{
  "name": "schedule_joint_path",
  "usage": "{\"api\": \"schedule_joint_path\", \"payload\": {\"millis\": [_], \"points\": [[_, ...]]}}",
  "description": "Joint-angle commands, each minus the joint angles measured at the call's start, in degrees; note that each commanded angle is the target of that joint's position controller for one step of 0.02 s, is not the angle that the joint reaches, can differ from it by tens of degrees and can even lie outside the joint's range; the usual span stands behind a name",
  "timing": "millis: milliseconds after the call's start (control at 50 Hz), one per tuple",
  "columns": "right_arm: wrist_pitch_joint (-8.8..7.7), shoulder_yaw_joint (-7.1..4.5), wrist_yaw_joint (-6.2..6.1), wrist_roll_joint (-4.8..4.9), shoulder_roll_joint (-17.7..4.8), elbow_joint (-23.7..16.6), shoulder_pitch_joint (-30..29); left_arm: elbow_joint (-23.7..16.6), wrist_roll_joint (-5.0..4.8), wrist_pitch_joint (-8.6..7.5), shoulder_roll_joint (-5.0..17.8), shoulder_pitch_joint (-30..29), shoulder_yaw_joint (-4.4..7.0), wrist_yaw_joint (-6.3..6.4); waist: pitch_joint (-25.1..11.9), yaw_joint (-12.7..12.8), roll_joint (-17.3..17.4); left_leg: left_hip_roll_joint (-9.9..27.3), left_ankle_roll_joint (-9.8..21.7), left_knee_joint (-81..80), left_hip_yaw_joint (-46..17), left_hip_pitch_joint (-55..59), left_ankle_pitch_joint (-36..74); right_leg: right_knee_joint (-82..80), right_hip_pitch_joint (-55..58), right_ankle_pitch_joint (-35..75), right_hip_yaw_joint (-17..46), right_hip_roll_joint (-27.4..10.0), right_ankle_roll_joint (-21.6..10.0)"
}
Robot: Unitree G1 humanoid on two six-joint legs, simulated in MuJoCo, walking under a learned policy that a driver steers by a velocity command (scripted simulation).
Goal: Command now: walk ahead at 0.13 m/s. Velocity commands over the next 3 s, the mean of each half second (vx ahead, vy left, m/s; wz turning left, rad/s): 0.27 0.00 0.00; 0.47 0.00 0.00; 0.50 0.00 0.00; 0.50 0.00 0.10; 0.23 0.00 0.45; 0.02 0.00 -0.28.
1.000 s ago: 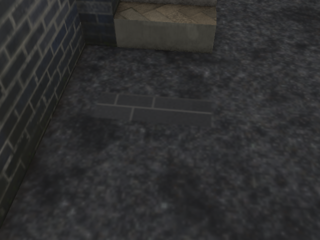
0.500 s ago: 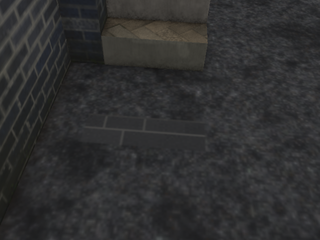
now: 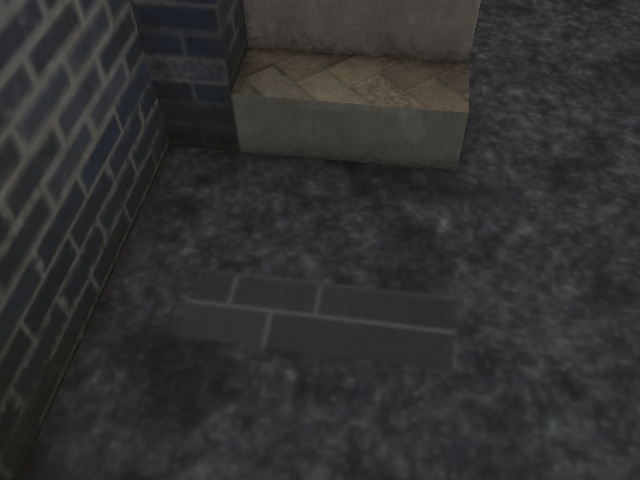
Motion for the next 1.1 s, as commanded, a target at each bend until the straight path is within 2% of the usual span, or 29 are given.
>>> {"api": "schedule_joint_path", "payload": {"millis": [20,100,140,160,180,200,220,240,260,320,380,460,500,540,560,580,600,620,640,660,700,780,880,960,1000,1040,1060,1080,1100], "points": [[1.33,-0.17,-0.1,-0.15,-1.6,0.1,6.1,-3.1,-0.45,-0.02,9.1,-3.3,1.48,1.11,-6.9,-3.1,-6.7,-0.6,-1.0,-8.8,1.2,13.9,6.2,-3.1,-4.3,31.6,5.0,-14.7,-8.9],[1.98,-0.8,-0.03,-0.33,-3.4,-0.2,2.8,-2.1,-1.55,1.33,8.4,-3.2,1.28,1.39,-4.7,-2.9,-6.2,-1.5,0.4,-19.7,1.5,17.7,6.7,-0.8,-3.9,12.5,8.3,-15.3,-7.5],[1.91,-1.59,-0.09,-0.77,-5.3,0.7,4.0,-1.3,-2.57,1.78,7.9,-0.1,1.3,1.55,-4.6,-2.4,-4.8,-1.7,2.3,-24.2,2.4,21.6,4.4,1.5,-4.2,-8.0,10.5,-12.8,-5.1],[1.74,-1.94,-0.19,-0.5,-6.6,0.9,5.3,-1.3,-2.25,1.86,7.4,1.0,1.27,1.67,-3.8,-2.0,-3.3,0.3,3.8,-23.6,0.2,22.8,2.0,4.5,-6.3,-16.9,10.8,-11.2,-4.5],[1.79,-2.8,-0.27,0.2,-10.0,1.3,4.3,-1.2,-2.19,1.53,5.4,4.7,1.05,1.6,-2.3,1.0,4.2,2.6,7.2,-25.4,-4.3,25.2,-7.8,7.2,-13.6,-24.6,6.9,-6.3,-3.3],[1.59,-3.3,0.08,1.02,-9.0,2.9,9.0,-2.1,-2.38,1.32,4.7,1.3,0.93,1.95,-0.4,-2.6,8.0,5.1,10.1,-32.2,-11.0,25.2,-22.2,15.2,-18.2,-26.4,1.0,-2.8,-1.4],[0.92,-3.58,0.35,0.98,-9.2,4.3,14.3,-3.6,-2.83,0.88,4.5,-2.2,0.93,2.04,0.4,-5.1,11.4,11.5,14.0,-39.0,-22.4,28.7,-28.0,24.9,-23.9,-23.7,-0.9,-1.4,-0.6],[-0.1,-3.52,0.47,0.0,-8.9,4.6,16.3,-4.7,-3.01,0.59,5.5,-5.2,1.26,1.91,0.2,-6.5,11.4,15.6,16.6,-41.3,-30.5,30.8,-25.0,34.0,-29.0,-25.2,3.0,-3.1,-0.7],[-1.22,-3.19,0.6,-0.7,-7.9,3.9,14.8,-5.1,-3.02,0.36,7.4,-6.0,1.91,1.47,-1.0,-5.8,9.3,16.4,16.8,-41.2,-31.1,31.7,-22.1,41.0,-32.0,-25.3,6.0,-5.5,-0.8],[-2.2,-2.71,0.93,0.66,-6.2,2.0,8.1,-4.3,-2.76,-0.22,6.7,-5.6,2.49,0.86,-3.5,-2.5,3.7,12.1,12.6,-42.3,-20.1,28.8,-12.2,38.3,-29.0,-15.9,6.6,-9.2,-0.5],[-1.64,-3.23,0.95,0.66,-7.5,2.7,8.5,-3.9,-2.32,0.03,3.5,-7.4,1.71,0.94,-3.1,-2.6,4.6,7.1,10.5,-43.1,-9.3,21.8,-4.7,27.5,-18.8,-9.9,2.5,-7.3,1.6],[-1.36,-4.07,1.12,1.62,-9.6,4.1,10.8,-4.1,-2.7,0.52,4.6,-8.9,1.52,0.72,-2.3,-2.7,5.5,7.4,10.8,-41.4,-6.8,18.2,-6.9,17.7,-10.5,-6.4,0.3,-5.7,2.5],[-1.11,-4.02,1.06,2.06,-9.2,4.3,10.4,-3.0,-2.61,0.67,5.5,-6.1,1.97,0.72,-2.3,-0.8,4.4,6.9,9.7,-38.3,-6.2,15.2,-9.8,14.3,-4.1,-5.2,-0.2,-5.1,1.9],[-0.93,-3.17,0.91,1.52,-6.2,4.1,9.2,0.2,-2.93,0.9,7.7,3.2,3.27,1.17,-3.8,3.3,1.7,4.1,7.2,-29.1,-4.0,9.4,-10.6,11.7,6.9,-7.7,2.0,-6.3,0.5],[-1.15,-2.03,1.12,0.54,-2.2,2.7,7.0,1.4,-2.44,0.79,12.6,10.3,4.69,1.62,-5.1,5.8,-10.3,-1.6,3.6,-8.2,3.1,1.0,-8.6,3.9,14.2,-14.6,17.6,-17.4,-2.8],[-2.27,-1.48,0.78,0.66,0.1,0.1,7.3,1.6,-1.92,0.67,18.1,14.7,5.66,1.17,-6.6,5.9,-23.7,-7.2,2.7,7.5,4.7,-14.4,-18.0,-6.0,21.7,-28.1,40.6,-27.6,-10.2],[-3.14,-2.21,1.01,1.41,-4.0,0.1,6.4,1.2,-1.5,-0.27,14.2,11.8,4.35,0.76,-4.5,4.3,-17.6,-3.0,4.2,17.7,-1.4,-18.9,-16.0,-6.8,18.5,-34.3,44.5,-28.6,-11.7],[-3.39,-2.57,1.46,1.89,-6.0,-0.2,5.2,-0.3,-1.7,-0.93,10.1,7.5,3.23,0.29,-1.5,2.5,-13.5,-0.6,5.7,19.4,-2.0,-21.1,-9.4,-6.5,15.3,-32.0,38.2,-26.1,-9.3],[-3.26,-2.63,1.4,1.48,-5.7,0.5,5.3,-1.5,-1.61,-1.23,8.4,3.5,2.66,-0.27,-0.5,0.7,-10.1,1.2,5.9,18.3,-1.1,-18.9,-3.6,-6.8,12.0,-24.2,31.3,-22.9,-7.3],[-3.11,-2.82,1.11,0.82,-5.4,0.7,5.1,-2.3,-1.64,-1.22,7.9,1.1,2.47,-0.57,-0.2,-0.6,-8.4,2.4,5.7,15.1,-1.0,-16.6,0.3,-7.3,9.2,-16.4,26.5,-21.1,-6.1],[-2.44,-2.91,1.14,0.72,-4.3,1.0,4.9,-1.3,-1.22,-0.83,5.8,2.8,1.82,-0.46,-0.6,-1.2,-8.6,3.1,4.9,10.9,0.3,-11.9,4.9,-8.1,6.9,-3.1,18.4,-17.7,-4.7],[-1.66,-2.52,1.56,0.31,-2.5,-1.7,-2.2,0.3,-1.25,-0.35,7.2,8.0,1.97,0.91,-0.2,-0.3,-6.4,2.2,2.7,1.1,1.8,-13.5,11.4,-8.3,9.2,12.4,12.7,-16.9,-5.5],[-1.62,-1.35,2.82,1.09,-1.4,-5.0,-12.5,1.0,-1.79,-0.07,7.8,11.4,2.11,1.77,2.1,2.0,-6.6,-0.1,2.2,-14.0,4.0,-8.6,18.9,-10.3,9.8,11.4,8.9,-15.9,-4.5],[-2.02,-0.65,4.28,1.48,-1.6,-7.5,-18.9,2.7,-2.08,0.82,7.6,15.3,2.48,1.87,4.9,3.4,-6.4,-1.0,3.5,-19.5,4.4,-10.0,16.2,-8.1,17.0,13.5,8.4,-18.3,-5.0],[-2.4,-0.59,5.02,1.58,-2.2,-8.5,-20.0,2.9,-2.13,1.28,8.3,15.2,2.96,2.04,4.9,2.5,-6.8,-1.7,4.8,-21.4,4.9,-8.1,12.7,-5.4,19.7,19.1,8.0,-19.6,-4.7],[-2.61,-1.56,5.08,1.34,-4.5,-7.8,-15.5,2.3,-2.06,1.56,9.8,13.5,3.52,2.12,1.0,-0.8,-8.9,-4.9,6.6,-22.2,7.2,2.2,9.0,0.9,20.3,37.0,7.1,-19.5,-3.7],[-2.63,-2.71,4.79,1.25,-6.7,-5.8,-8.2,1.9,-1.99,1.86,10.1,12.3,3.65,2.11,-3.5,-4.8,-9.8,-6.9,8.1,-22.8,8.5,12.3,8.9,8.8,19.1,46.2,5.8,-18.1,-2.8],[-2.49,-4.13,4.24,1.19,-9.6,-2.5,3.0,0.9,-1.68,1.88,9.6,10.4,3.38,1.94,-9.9,-9.9,-9.5,-5.0,10.4,-21.8,5.9,29.3,11.6,21.1,10.9,44.5,4.6,-15.7,-1.2],[-2.2,-5.42,3.56,-0.25,-14.7,-0.6,13.2,-0.6,-1.08,1.24,5.7,13.3,2.2,1.51,-19.9,-10.5,-0.3,9.6,16.8,-20.4,-13.5,53.3,9.6,42.8,-9.9,21.2,2.2,-9.4,1.7]]}}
